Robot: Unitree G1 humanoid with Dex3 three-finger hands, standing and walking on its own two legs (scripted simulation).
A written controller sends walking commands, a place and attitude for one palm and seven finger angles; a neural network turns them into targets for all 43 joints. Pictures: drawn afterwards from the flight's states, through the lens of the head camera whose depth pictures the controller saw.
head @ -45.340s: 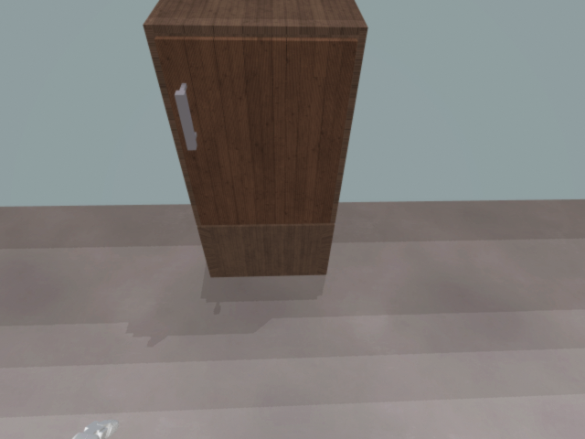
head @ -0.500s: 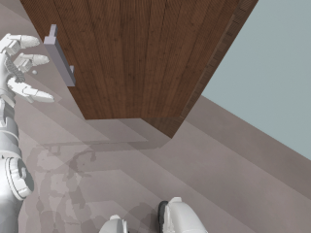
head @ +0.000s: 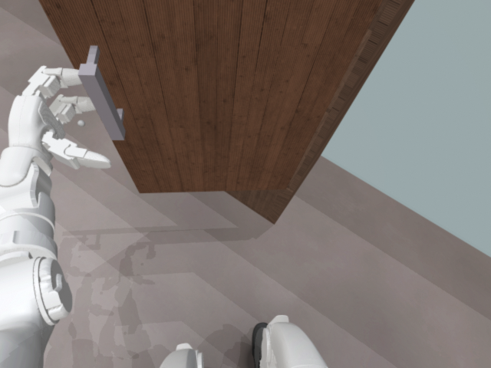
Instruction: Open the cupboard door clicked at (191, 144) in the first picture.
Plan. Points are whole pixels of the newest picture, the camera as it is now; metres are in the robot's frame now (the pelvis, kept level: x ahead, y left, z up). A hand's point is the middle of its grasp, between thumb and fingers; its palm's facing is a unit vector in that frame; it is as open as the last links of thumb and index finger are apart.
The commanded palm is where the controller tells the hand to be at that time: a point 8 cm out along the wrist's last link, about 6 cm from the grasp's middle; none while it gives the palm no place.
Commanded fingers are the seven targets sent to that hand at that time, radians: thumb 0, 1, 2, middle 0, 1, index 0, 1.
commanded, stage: slide the fingers in behind the handle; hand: left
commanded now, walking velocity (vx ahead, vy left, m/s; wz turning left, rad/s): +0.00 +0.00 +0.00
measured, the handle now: (107, 97) +0.53 +0.19 +0.06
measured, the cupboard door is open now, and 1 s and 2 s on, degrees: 39 39 38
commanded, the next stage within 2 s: close the thumb around the handle in 1.16 s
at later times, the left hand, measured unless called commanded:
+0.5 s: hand (105, 124) +0.48 +0.19 +0.06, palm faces -0.02 -1.00 -0.02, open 14.0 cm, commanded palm +0.46 +0.23 +0.06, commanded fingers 0.00 -0.50 0.30 -0.30 -1.20 -0.30 -1.20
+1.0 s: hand (120, 123) +0.48 +0.17 +0.07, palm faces +0.00 -1.00 -0.04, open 14.1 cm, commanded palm +0.45 +0.21 +0.06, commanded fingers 0.00 -0.50 0.30 -0.30 -1.20 -0.30 -1.20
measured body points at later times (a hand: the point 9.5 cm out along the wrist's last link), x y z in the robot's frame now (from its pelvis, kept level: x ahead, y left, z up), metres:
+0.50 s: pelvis -0.01 -0.01 +0.00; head +0.12 +0.01 +0.43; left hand +0.48 +0.25 +0.06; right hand +0.01 -0.28 -0.11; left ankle -0.05 +0.08 -0.68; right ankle +0.06 -0.13 -0.68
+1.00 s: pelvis -0.01 -0.01 +0.00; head +0.12 +0.00 +0.43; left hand +0.47 +0.22 +0.07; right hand +0.01 -0.27 -0.11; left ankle -0.05 +0.08 -0.68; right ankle +0.06 -0.13 -0.68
